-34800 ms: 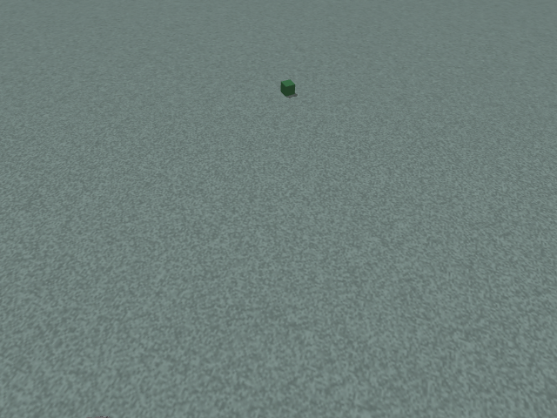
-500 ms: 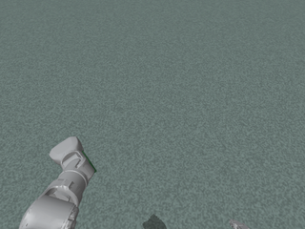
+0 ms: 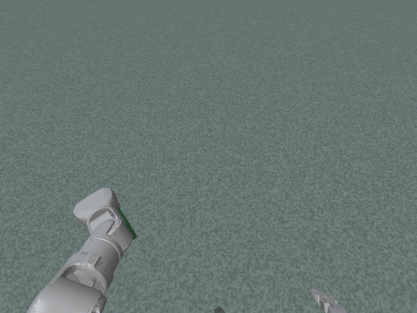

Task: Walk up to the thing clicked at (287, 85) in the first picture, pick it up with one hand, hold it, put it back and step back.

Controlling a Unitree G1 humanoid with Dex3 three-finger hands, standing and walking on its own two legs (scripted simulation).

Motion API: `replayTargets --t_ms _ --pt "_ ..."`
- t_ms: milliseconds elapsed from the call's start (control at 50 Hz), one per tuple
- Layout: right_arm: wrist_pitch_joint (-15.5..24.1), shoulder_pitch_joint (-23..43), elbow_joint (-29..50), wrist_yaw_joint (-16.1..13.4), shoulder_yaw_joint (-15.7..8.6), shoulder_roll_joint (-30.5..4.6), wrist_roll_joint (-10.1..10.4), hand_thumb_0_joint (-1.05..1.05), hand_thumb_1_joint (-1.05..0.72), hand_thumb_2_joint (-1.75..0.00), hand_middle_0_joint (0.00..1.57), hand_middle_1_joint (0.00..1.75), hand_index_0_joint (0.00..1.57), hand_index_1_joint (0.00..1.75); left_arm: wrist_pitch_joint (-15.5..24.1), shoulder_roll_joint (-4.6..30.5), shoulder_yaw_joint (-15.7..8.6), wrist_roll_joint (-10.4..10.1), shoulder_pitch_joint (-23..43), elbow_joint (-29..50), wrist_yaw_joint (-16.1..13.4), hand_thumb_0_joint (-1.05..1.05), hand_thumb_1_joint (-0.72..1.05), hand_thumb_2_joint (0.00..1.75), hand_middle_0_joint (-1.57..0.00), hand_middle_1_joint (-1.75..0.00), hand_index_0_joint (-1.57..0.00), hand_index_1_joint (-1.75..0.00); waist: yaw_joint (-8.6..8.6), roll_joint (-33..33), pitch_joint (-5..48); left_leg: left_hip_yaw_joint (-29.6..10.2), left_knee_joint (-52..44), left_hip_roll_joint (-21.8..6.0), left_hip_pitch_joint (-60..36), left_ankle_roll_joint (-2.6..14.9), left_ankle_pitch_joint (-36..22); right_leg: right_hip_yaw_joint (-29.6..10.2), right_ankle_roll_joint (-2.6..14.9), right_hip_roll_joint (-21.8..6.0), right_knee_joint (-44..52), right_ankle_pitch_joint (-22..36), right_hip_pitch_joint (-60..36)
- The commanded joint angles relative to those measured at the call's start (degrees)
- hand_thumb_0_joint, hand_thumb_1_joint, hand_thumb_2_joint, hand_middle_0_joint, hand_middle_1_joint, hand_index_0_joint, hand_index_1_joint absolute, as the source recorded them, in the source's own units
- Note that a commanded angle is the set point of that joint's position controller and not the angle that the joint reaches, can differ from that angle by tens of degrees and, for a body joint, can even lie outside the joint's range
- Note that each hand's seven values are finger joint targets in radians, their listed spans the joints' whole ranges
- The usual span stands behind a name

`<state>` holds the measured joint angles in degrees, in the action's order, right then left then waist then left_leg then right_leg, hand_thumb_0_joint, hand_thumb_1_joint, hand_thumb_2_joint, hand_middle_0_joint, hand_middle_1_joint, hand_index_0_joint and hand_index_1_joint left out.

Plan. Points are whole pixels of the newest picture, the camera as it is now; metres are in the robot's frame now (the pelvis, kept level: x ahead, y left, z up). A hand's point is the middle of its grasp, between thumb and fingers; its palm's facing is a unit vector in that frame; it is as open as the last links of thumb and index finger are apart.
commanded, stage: hold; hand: left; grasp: from above
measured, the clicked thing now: (113, 228) +0.32 +0.23 -0.09
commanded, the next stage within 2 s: crouch in 1.26 s
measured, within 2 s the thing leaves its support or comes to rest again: neither
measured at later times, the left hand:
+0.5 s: hand (104, 226) +0.30 +0.23 -0.04, palm faces -0.29 -0.32 -0.90, open 9.6 cm
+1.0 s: hand (100, 228) +0.29 +0.23 -0.03, palm faces -0.31 -0.32 -0.90, open 9.6 cm
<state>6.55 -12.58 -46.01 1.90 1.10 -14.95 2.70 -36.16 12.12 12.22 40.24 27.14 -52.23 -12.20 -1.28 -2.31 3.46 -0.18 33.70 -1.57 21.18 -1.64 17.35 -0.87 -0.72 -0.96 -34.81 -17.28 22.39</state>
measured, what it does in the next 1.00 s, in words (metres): stands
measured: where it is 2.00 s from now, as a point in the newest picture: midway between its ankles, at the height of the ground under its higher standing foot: outside the picture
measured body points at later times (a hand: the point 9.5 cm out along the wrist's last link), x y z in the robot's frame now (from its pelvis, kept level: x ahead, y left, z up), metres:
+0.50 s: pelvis +0.00 +0.00 +0.00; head +0.00 -0.02 +0.45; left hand +0.31 +0.24 +0.02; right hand +0.15 -0.23 -0.11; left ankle +0.00 +0.14 -0.73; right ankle +0.00 -0.13 -0.73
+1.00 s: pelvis +0.00 +0.01 +0.00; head +0.00 -0.02 +0.45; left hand +0.30 +0.25 +0.02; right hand +0.17 -0.22 -0.10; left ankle +0.00 +0.14 -0.73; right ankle +0.00 -0.13 -0.73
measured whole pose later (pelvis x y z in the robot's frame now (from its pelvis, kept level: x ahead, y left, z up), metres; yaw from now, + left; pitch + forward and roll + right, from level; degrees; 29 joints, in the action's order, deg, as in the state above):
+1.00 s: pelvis +0.00 +0.01 +0.00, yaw +0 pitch +2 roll +0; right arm 7.2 -8.6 -43.5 1.6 2.2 -14.5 2.9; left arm -42.8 12.6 16.2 42.5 21.1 -37.4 -4.8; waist 1.6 -3.3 2.3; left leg -0.4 31.3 -1.2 16.8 -1.2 16.5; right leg -0.6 -1.1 -1.3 -31.8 -16.2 17.5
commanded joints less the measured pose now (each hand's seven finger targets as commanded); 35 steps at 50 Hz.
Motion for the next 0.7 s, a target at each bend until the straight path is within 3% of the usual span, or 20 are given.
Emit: replayTargets --t_ms 0,160,240,300,460,500,560,600,640,680 --pt "2.69 2.88 7.26 -0.09 -2.12 -7.0 0.49 0.0 -0.9 -0.9 0.2 0.3 0.2 0.3 -0.29 10.89 -1.57 2.96 20.38 10.76 -1.48 0.0 0.54 0.49 -1.0 -0.43 -0.98 -0.45 0.63 2.57 14.89 1.85 -4.31 2.89 -5.54 2.31 -13.88 1.46 0.69 2.17 5.05 14.46 -8.58" --pt "3.02 4.67 7.56 0.08 -1.83 -6.7 0.49 0.0 -0.91 -0.9 0.2 0.3 0.2 0.3 -1.62 9.67 -0.7 3.32 20.42 13.52 -1.12 0.0 0.5 0.53 -0.98 -0.45 -0.95 -0.48 0.71 3.22 15.15 1.61 -4.92 2.64 -7.31 2.26 -14.56 1.42 0.61 2.31 5.6 14.89 -9.44" --pt "3.27 5.36 7.82 0.18 -1.61 -6.5 0.46 0.0 -0.91 -0.9 0.2 0.3 0.2 0.3 -2.43 9.13 -0.35 2.65 19.99 13.83 -0.65 0.0 0.54 0.53 -1.0 -0.49 -0.98 -0.5 0.78 3.29 13.35 1.64 -5.41 2.68 -6.54 2.33 -12.27 1.38 0.54 2.2 6.28 12.78 -8.98" --pt "3.32 5.8 7.75 0.33 -1.79 -6.57 0.48 0.0 -0.9 -0.9 0.2 0.3 0.2 0.3 -2.75 10.85 -1.22 3.16 20.46 15.44 -0.18 0.0 0.56 0.51 -1.01 -0.48 -0.99 -0.49 1.39 2.08 15.61 1.99 -5.22 2.84 -7.04 2.42 -13.71 1.05 0.56 2.02 6.07 14.3 -10.34" --pt "3.41 7.86 8.71 0.02 -1.2 -6.16 0.66 0.0 -0.91 -0.9 0.2 0.3 0.2 0.3 -4.73 9.15 0.42 3.36 18.87 18.26 0.47 0.0 0.56 0.53 -1.01 -0.49 -1.0 -0.51 1.79 2.25 13.7 1.55 -5.85 2.53 -7.35 2.19 -13.06 1.6 0.71 2.39 6.44 12.85 -9.9" --pt "3.42 7.94 8.82 0.19 -1.31 -6.25 0.62 0.0 -0.91 -0.9 0.2 0.3 0.2 0.3 -5.12 10.39 -0.46 3.39 18.78 19.63 0.56 0.0 0.56 0.54 -1.01 -0.49 -0.99 -0.51 2.0 2.09 15.2 1.68 -5.54 2.72 -7.83 2.33 -13.8 1.35 0.65 2.23 6.38 13.77 -10.78" --pt "3.39 8.54 9.32 -0.07 -0.97 -6.09 0.79 0.0 -0.91 -0.9 0.2 0.3 0.2 0.3 -5.79 9.19 0.85 3.49 18.41 20.82 1.59 0.0 0.58 0.55 -1.04 -0.48 -1.01 -0.5 1.58 2.6 14.39 1.6 -5.49 2.73 -8.27 2.41 -14.26 1.49 0.56 2.24 6.6 14.19 -10.52" --pt "3.45 8.55 9.16 -0.05 -1.16 -6.25 0.72 0.0 -0.91 -0.9 0.2 0.3 0.2 0.3 -5.94 10.63 0.17 4.0 17.33 21.08 2.1 0.0 0.57 0.54 -1.02 -0.49 -1.0 -0.51 2.06 2.73 14.57 1.44 -5.49 2.72 -7.94 2.38 -14.75 1.5 0.59 2.29 6.38 14.51 -10.91" --pt "3.37 8.78 9.6 -0.15 -1.07 -6.02 0.68 0.0 -0.91 -0.9 0.2 0.3 0.2 0.3 -6.16 9.29 1.04 3.8 16.97 21.68 2.93 0.0 0.56 0.57 -1.02 -0.49 -1.0 -0.51 2.02 2.33 13.73 1.4 -5.7 2.61 -8.23 2.31 -14.83 1.79 0.73 2.4 6.53 14.2 -10.58" --pt "3.36 8.96 9.87 -0.16 -1.1 -6.01 0.78 0.0 -0.91 -0.91 0.2 0.3 0.2 0.3 -6.21 10.3 0.7 4.35 16.46 22.82 3.46 0.0 0.6 0.56 -1.04 -0.5 -1.02 -0.52 2.29 1.55 14.04 1.47 -5.82 2.74 -8.34 2.37 -14.67 1.61 0.77 2.29 6.65 13.98 -10.56"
